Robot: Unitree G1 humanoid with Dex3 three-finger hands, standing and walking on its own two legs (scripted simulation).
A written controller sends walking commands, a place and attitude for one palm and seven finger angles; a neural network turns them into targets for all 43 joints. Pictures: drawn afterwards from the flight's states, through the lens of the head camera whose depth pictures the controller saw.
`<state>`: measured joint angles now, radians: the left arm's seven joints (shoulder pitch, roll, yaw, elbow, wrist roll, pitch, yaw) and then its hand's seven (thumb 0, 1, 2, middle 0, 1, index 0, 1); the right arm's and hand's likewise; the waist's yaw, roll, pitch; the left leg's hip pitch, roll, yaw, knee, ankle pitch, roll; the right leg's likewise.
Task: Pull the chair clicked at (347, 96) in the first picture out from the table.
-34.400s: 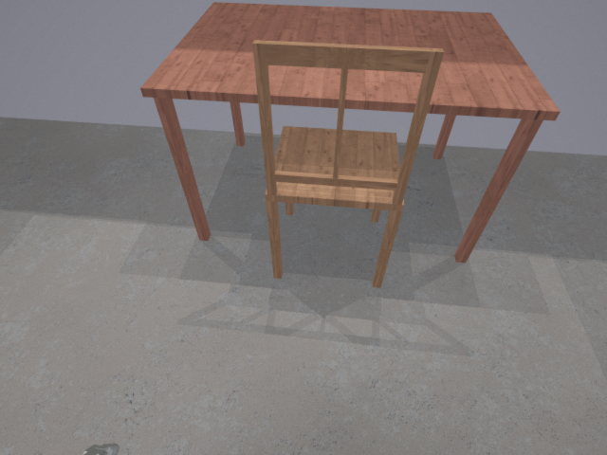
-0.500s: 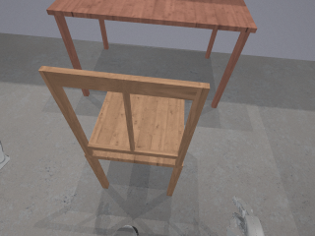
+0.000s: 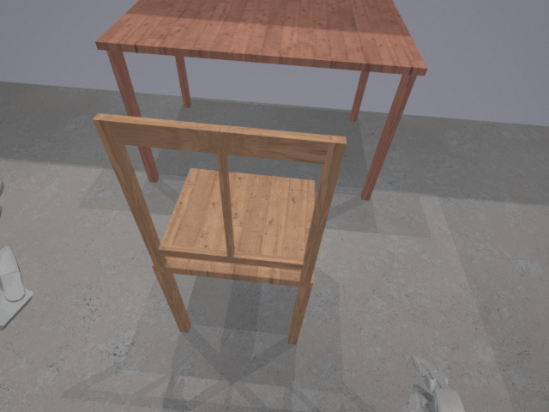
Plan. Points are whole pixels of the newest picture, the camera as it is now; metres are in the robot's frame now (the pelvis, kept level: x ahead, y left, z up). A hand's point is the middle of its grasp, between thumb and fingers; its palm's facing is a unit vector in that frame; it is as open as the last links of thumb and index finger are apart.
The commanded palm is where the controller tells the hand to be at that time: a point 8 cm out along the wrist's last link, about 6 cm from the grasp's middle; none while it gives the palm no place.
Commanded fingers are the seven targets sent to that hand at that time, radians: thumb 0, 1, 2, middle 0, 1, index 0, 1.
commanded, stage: stop stepping back and stand still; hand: left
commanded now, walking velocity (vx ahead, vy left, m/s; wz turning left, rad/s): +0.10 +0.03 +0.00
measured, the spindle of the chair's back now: (227, 211) +0.51 +0.13 -0.06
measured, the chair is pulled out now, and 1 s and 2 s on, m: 0.60 0.60 0.60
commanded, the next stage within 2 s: let the arm hang, fingers relaxed in 0.72 s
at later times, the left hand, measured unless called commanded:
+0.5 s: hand (63, 261) +0.24 +0.25 +0.16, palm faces +0.35 -0.79 -0.50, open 7.4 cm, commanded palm +0.17 +0.29 +0.18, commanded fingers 0.00 0.90 0.90 -0.20 -0.30 -0.20 -0.30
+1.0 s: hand (137, 378) +0.19 +0.22 -0.10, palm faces +0.10 -0.94 -0.33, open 7.4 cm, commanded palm none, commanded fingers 0.00 0.90 0.90 -0.20 -0.30 -0.20 -0.30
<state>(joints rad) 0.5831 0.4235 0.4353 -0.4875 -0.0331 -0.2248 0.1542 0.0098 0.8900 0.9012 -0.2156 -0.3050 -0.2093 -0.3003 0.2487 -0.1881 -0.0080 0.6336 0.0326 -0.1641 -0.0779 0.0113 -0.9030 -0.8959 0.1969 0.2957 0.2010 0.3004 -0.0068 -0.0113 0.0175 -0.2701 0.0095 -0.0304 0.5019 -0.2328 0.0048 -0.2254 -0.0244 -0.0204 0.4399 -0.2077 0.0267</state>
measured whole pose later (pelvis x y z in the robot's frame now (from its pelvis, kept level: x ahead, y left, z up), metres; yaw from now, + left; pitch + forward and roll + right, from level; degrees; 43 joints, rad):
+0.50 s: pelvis +0.03 +0.00 +0.00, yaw -1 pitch +0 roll -1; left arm 0.59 0.43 0.42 -0.49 -0.05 -0.22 0.15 0.01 0.89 0.90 -0.21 -0.30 -0.21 -0.30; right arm 0.20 -0.20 -0.02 0.63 0.03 -0.13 -0.07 0.01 -0.90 -0.90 0.20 0.30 0.20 0.30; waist -0.02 -0.01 0.06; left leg -0.21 0.02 -0.02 0.45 -0.24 -0.01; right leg -0.17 -0.02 -0.01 0.39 -0.21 0.03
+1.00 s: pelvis +0.03 +0.00 -0.01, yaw +1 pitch +1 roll +0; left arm 0.26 0.24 0.08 0.51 0.02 0.03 0.03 0.00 0.91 0.90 -0.20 -0.30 -0.19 -0.30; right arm 0.17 -0.22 0.00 0.80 -0.01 -0.01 0.01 0.01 -0.91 -0.90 0.20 0.30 0.20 0.30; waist -0.01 0.03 0.00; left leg -0.28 -0.02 -0.03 0.55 -0.28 0.01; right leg -0.25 -0.06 -0.02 0.55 -0.30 0.04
